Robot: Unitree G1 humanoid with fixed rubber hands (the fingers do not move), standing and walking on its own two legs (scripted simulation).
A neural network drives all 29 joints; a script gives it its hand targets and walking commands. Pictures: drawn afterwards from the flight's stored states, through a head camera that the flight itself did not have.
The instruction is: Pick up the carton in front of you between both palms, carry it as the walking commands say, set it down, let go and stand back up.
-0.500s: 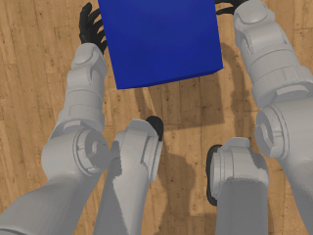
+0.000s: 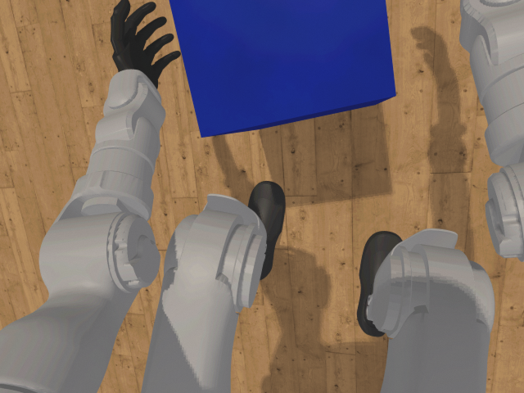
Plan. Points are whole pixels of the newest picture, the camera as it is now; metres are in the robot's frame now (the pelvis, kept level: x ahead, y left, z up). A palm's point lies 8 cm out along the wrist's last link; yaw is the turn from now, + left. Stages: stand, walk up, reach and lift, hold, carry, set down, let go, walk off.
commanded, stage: set down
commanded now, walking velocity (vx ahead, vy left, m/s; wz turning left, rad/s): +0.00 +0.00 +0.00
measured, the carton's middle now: (292, 44) +0.51 +0.07 -0.26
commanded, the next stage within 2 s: let go in 1.02 s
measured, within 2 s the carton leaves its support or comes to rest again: neither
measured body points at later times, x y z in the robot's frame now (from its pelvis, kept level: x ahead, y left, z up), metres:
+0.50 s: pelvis +0.01 +0.01 +0.09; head +0.34 +0.01 +0.39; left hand +0.47 +0.25 -0.03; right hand +0.61 -0.11 -0.03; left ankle +0.15 +0.13 -0.35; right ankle +0.08 -0.11 -0.35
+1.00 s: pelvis +0.03 +0.00 +0.22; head +0.34 +0.00 +0.55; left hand +0.47 +0.25 +0.12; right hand +0.61 -0.12 +0.12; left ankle +0.15 +0.13 -0.35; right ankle +0.08 -0.11 -0.35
